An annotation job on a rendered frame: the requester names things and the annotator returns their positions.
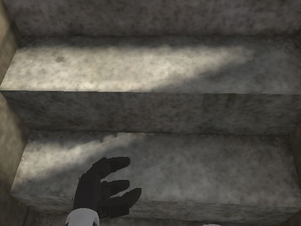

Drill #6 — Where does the left robot hand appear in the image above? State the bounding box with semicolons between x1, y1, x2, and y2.
71;156;142;219

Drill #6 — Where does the robot left forearm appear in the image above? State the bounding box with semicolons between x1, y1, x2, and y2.
64;208;100;226

